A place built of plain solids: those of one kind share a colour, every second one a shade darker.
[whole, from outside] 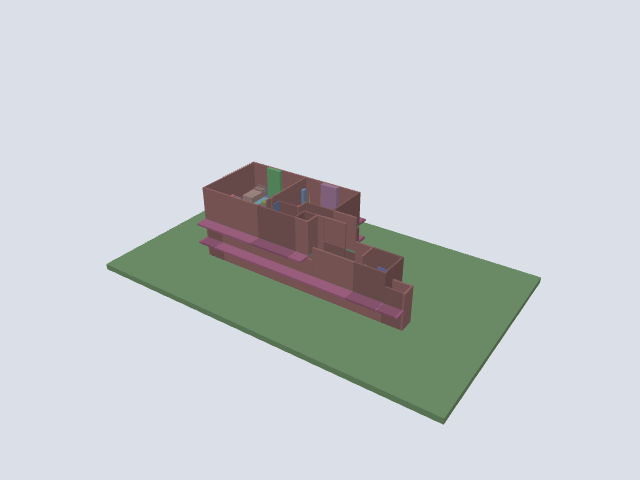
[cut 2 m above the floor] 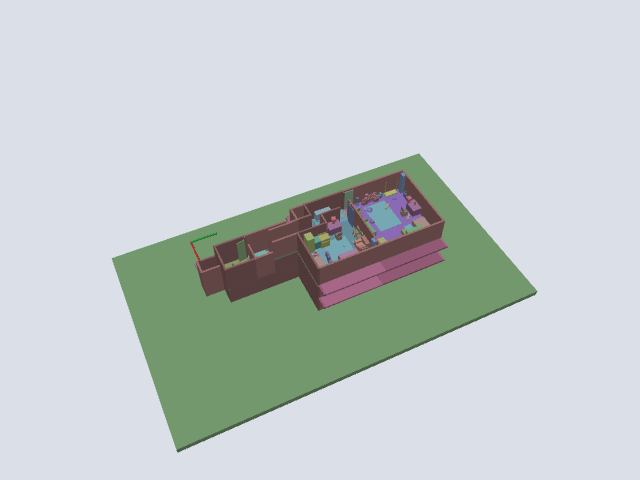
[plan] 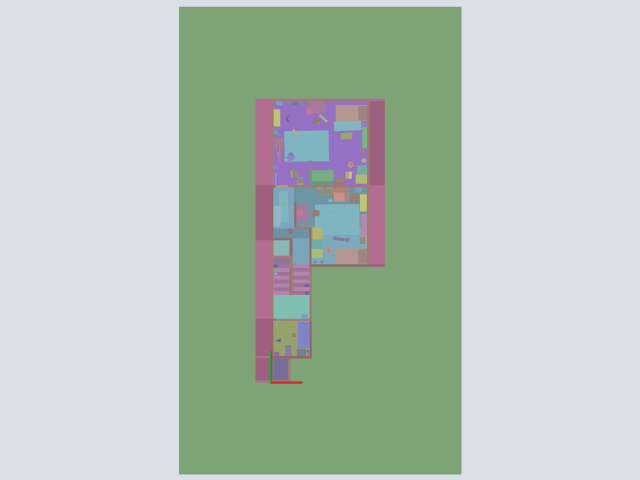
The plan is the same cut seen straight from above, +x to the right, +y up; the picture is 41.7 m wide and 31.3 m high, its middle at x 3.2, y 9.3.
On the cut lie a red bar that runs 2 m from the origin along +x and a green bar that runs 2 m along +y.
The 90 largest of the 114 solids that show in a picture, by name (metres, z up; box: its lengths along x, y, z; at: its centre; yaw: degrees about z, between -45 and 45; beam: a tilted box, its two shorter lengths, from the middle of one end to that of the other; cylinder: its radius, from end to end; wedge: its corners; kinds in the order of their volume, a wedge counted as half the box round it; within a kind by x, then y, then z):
{
 "under_1": {"box": [18.43, 30.51, 0.5], "at": [3.21, 9.26, -0.33]},
 "wall_1": {"box": [0.16, 1.41, 3.36], "at": [0.08, 0.86, 1.38]},
 "wall_2": {"box": [0.16, 2.31, 2.5], "at": [0.08, 2.88, 2.93]},
 "wall_3": {"box": [0.16, 6.02, 1.98], "at": [0.08, 4.74, 0.69]},
 "wall_4": {"box": [0.16, 3.58, 2.5], "at": [0.08, 5.96, 2.93]},
 "wall_5": {"box": [0.16, 1.01, 2.85], "at": [0.08, 8.78, 4.79]},
 "wall_6": {"box": [0.16, 3.33, 2.85], "at": [0.08, 11.08, 4.79]},
 "wall_7": {"box": [0.16, 8.89, 3.36], "at": [0.08, 12.2, 1.38]},
 "wall_8": {"box": [0.16, 5.48, 2.85], "at": [0.08, 15.61, 4.79]},
 "wall_9": {"box": [0.16, 1.58, 3.36], "at": [0.08, 17.56, 1.38]},
 "wall_10": {"box": [1.27, 0.16, 3.36], "at": [0.64, 0.08, 1.38]},
 "wall_11": {"box": [1.4, 0.16, 2.85], "at": [0.7, 8.19, 4.79]},
 "wall_12": {"box": [1.4, 0.13, 2.85], "at": [0.7, 9.35, 4.79]},
 "wall_13": {"box": [0.16, 1.41, 3.36], "at": [1.19, 0.86, 1.38]},
 "wall_14": {"box": [0.07, 1.84, 2.5], "at": [1.25, 6.64, 2.93]},
 "wall_15": {"box": [0.18, 1.01, 2.85], "at": [1.31, 8.78, 4.79]},
 "wall_16": {"box": [0.16, 0.39, 2.85], "at": [1.32, 7.92, 4.79]},
 "wall_17": {"box": [2.67, 0.13, 4.48], "at": [1.33, 1.67, 1.94]},
 "wall_18": {"box": [0.16, 1.84, 4.53], "at": [1.37, 6.64, 3.95]},
 "wall_19": {"box": [0.13, 1.63, 2.85], "at": [1.58, 11.0, 4.79]},
 "wall_20": {"box": [1.64, 0.13, 2.5], "at": [1.85, 4.11, 2.93]},
 "wall_21": {"box": [1.56, 0.031, 4.48], "at": [1.89, 1.58, 1.94]},
 "wall_22": {"box": [1.12, 0.13, 2.85], "at": [2.08, 10.12, 4.79]},
 "wall_23": {"box": [0.13, 2.33, 2.85], "at": [2.58, 8.89, 4.79]},
 "wall_24": {"box": [0.16, 2.31, 2.5], "at": [2.59, 2.88, 2.93]},
 "wall_25": {"box": [0.16, 5.86, 1.98], "at": [2.59, 4.66, 0.69]},
 "wall_26": {"box": [0.16, 1.39, 2.5], "at": [2.59, 4.87, 2.93]},
 "wall_27": {"box": [0.16, 2.0, 2.85], "at": [2.59, 6.56, 4.79]},
 "wall_28": {"box": [0.16, 2.16, 1.68], "at": [2.59, 6.64, 2.52]},
 "wall_29": {"box": [6.43, 0.16, 6.51], "at": [3.21, 18.43, 2.96]},
 "wall_30": {"box": [5.34, 0.13, 2.85], "at": [3.76, 12.81, 4.79]},
 "wall_31": {"box": [3.92, 0.16, 2.85], "at": [4.47, 7.64, 4.79]},
 "wall_32": {"box": [3.76, 0.16, 3.36], "at": [4.55, 7.64, 1.38]},
 "wall_33": {"box": [0.16, 5.02, 6.51], "at": [6.35, 10.23, 2.96]},
 "wall_34": {"box": [0.16, 5.48, 6.51], "at": [6.35, 15.61, 2.96]},
 "stair_1": {"box": [1.06, 0.25, 1.79], "at": [0.69, 5.85, 0.6]},
 "stair_2": {"box": [1.06, 0.5, 1.61], "at": [0.69, 5.97, 0.5]},
 "stair_3": {"box": [1.06, 0.75, 1.42], "at": [0.69, 6.1, 0.41]},
 "stair_4": {"box": [1.06, 1.0, 1.23], "at": [0.69, 6.22, 0.32]},
 "stair_5": {"box": [1.06, 1.25, 1.05], "at": [0.69, 6.35, 0.22]},
 "stair_6": {"box": [1.06, 1.5, 0.86], "at": [0.69, 6.47, 0.13]},
 "stair_7": {"box": [1.06, 1.75, 0.67], "at": [0.69, 6.6, 0.04]},
 "stair_8": {"box": [1.06, 2.0, 0.49], "at": [0.69, 6.72, -0.06]},
 "stair_9": {"box": [1.06, 2.0, 0.35], "at": [1.98, 6.72, 1.69]},
 "stair_10": {"box": [1.06, 1.75, 0.53], "at": [1.98, 6.85, 1.79]},
 "stair_11": {"box": [1.06, 1.5, 0.72], "at": [1.98, 6.97, 1.88]},
 "stair_12": {"box": [1.06, 1.25, 0.91], "at": [1.98, 7.1, 1.97]},
 "stair_13": {"box": [1.06, 1.0, 1.09], "at": [1.98, 7.22, 2.07]},
 "stair_14": {"box": [1.06, 0.75, 1.28], "at": [1.98, 7.35, 2.16]},
 "stair_15": {"box": [1.06, 0.5, 1.47], "at": [1.98, 7.47, 2.25]},
 "stair_16": {"box": [1.06, 0.25, 1.65], "at": [1.98, 7.6, 2.35]},
 "upper_floor_next_1": {"box": [1.0, 1.41, 0.16], "at": [-0.5, 0.86, 1.6]},
 "upper_floor_next_2": {"box": [1.0, 2.31, 0.16], "at": [-0.5, 2.88, 1.6]},
 "upper_floor_next_3": {"box": [1.0, 3.58, 0.16], "at": [-0.5, 5.96, 1.6]},
 "upper_floor_next_4": {"box": [1.0, 3.33, 0.16], "at": [-0.5, 11.08, 3.28]},
 "upper_floor_next_5": {"box": [1.0, 8.89, 0.16], "at": [-0.5, 12.2, 1.6]},
 "upper_floor_next_6": {"box": [1.0, 5.48, 0.16], "at": [-0.5, 15.61, 3.28]},
 "upper_floor_next_7": {"box": [1.0, 1.58, 0.16], "at": [-0.5, 17.56, 1.6]},
 "upper_floor_next_8": {"box": [1.0, 5.02, 0.16], "at": [6.93, 10.23, 1.6]},
 "upper_floor_next_9": {"box": [1.0, 5.02, 0.16], "at": [6.93, 10.23, 3.28]},
 "upper_floor_next_10": {"box": [1.0, 5.48, 0.16], "at": [6.93, 15.61, 1.6]},
 "upper_floor_next_11": {"box": [1.0, 5.48, 0.16], "at": [6.93, 15.61, 3.28]},
 "floor_hall_1": {"box": [1.36, 8.92, 0.5], "at": [0.84, 12.18, -0.25]},
 "upper_floor_front_1": {"box": [6.11, 5.48, 0.16], "at": [3.21, 15.61, 3.28]},
 "upper_floor_back_1": {"box": [4.62, 2.56, 0.16], "at": [3.96, 11.46, 3.28]},
 "upper_floor_back_2": {"box": [3.63, 2.46, 0.16], "at": [4.46, 8.95, 3.28]},
 "fixture_breast_back_1": {"box": [0.41, 1.52, 2.9], "at": [6.06, 10.24, 4.76]},
 "child_bed_1": {"box": [2.06, 1.06, 0.4], "at": [5.26, 8.22, 3.74]},
 "child_bed_2": {"box": [2.06, 1.06, 0.4], "at": [5.26, 17.57, 3.74]},
 "fridge_flat_1": {"box": [0.73, 0.6, 1.66], "at": [3.02, 8.42, 4.19]},
 "fridge_flat_2": {"box": [0.73, 0.6, 1.66], "at": [5.89, 13.27, 4.19]},
 "fixture_breast_front_1": {"box": [0.32, 1.39, 2.9], "at": [6.11, 15.97, 4.76]},
 "upper_floor_landing_1": {"box": [1.36, 2.69, 0.16], "at": [0.84, 11.4, 3.28]},
 "upper_floor_landing_2": {"box": [2.35, 0.64, 0.16], "at": [1.33, 9.73, 3.28]},
 "upper_floor_landing_3": {"box": [1.11, 1.69, 0.16], "at": [1.96, 8.57, 3.28]},
 "kitchen_table_1": {"box": [0.71, 1.06, 0.72], "at": [2.06, 11.05, 3.72]},
 "kitchen_table_2": {"box": [1.06, 0.71, 0.72], "at": [2.98, 17.94, 3.72]},
 "rug_1": {"box": [2.9, 2.0, 0.08], "at": [2.33, 15.43, 3.33], "yaw": 0.8},
 "rug_2": {"box": [2.9, 2.0, 0.08], "at": [4.33, 10.62, 3.33], "yaw": 0.1},
 "upper_floor_bathroom_1": {"box": [2.35, 2.31, 0.16], "at": [1.33, 2.88, 1.6]},
 "floor_outside_wc_1": {"box": [0.95, 1.44, 0.5], "at": [0.64, 0.88, -0.25]},
 "upper_floor_half_landing_1": {"box": [2.35, 1.55, 0.16], "at": [1.33, 4.95, 1.6]},
 "bathtub_1": {"box": [0.76, 1.7, 0.41], "at": [2.12, 3.1, 1.89]},
 "sofa_1": {"box": [1.6, 0.93, 0.34], "at": [3.29, 13.38, 3.64]},
 "billy_1": {"box": [0.42, 0.28, 2.02], "at": [0.55, 18.2, 4.37]},
 "billy_2": {"box": [0.42, 0.28, 2.02], "at": [5.73, 12.59, 4.37]},
 "range_cooker_1": {"box": [0.65, 0.76, 0.94], "at": [2.98, 9.71, 3.83]},
 "sideboard_1": {"box": [0.45, 1.35, 0.71], "at": [0.4, 10.85, 3.87]},
 "armchair_club_1": {"box": [0.92, 0.9, 0.35], "at": [4.58, 12.27, 3.61]},
 "upper_floor_stair_1": {"box": [1.06, 1.01, 0.16], "at": [0.69, 8.78, 3.28]}
}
